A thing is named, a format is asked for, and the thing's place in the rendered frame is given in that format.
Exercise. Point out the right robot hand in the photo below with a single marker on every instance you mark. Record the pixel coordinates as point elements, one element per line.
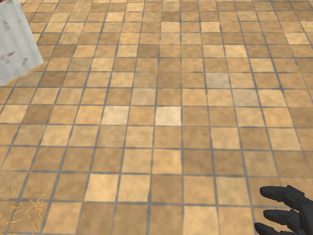
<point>298,219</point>

